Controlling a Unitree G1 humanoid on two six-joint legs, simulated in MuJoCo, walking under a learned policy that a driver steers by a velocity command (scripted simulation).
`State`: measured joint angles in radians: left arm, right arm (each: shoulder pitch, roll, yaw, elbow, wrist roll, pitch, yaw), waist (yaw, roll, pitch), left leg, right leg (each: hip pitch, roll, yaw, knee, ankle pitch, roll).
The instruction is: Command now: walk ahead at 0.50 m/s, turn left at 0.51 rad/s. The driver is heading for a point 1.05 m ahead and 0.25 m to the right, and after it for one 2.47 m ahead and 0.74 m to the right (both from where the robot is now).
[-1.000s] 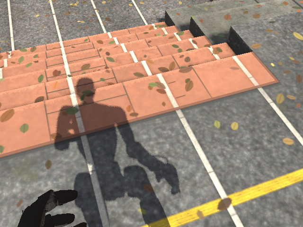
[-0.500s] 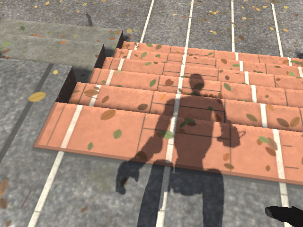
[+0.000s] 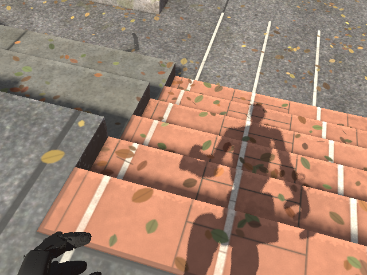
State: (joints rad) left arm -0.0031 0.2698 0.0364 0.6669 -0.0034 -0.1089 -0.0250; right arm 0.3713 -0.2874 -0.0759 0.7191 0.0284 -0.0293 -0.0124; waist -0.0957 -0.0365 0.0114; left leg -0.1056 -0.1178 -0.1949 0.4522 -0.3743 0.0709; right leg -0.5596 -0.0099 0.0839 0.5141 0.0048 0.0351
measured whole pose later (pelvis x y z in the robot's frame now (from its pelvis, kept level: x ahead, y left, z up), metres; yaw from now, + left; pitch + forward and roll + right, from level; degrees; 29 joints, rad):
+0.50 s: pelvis +0.29 -0.01 -0.01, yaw -7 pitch +3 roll -1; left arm 0.44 0.25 0.04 0.85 0.06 -0.12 -0.08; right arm 0.01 -0.23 0.04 0.67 -0.05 -0.11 0.02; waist 0.11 0.01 -0.04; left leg -0.45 0.02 0.01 0.53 -0.14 0.05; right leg -0.15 0.09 0.17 0.60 -0.42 -0.04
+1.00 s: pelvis +0.54 -0.10 -0.02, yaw -24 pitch +2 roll +0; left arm 0.11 0.25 0.04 0.78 0.05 -0.12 -0.06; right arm 0.44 -0.24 0.00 0.94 -0.12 -0.10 0.02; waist -0.04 0.00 -0.04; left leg 0.01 0.14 0.23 0.68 -0.53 -0.06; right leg -0.50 0.04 -0.05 0.69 -0.25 -0.09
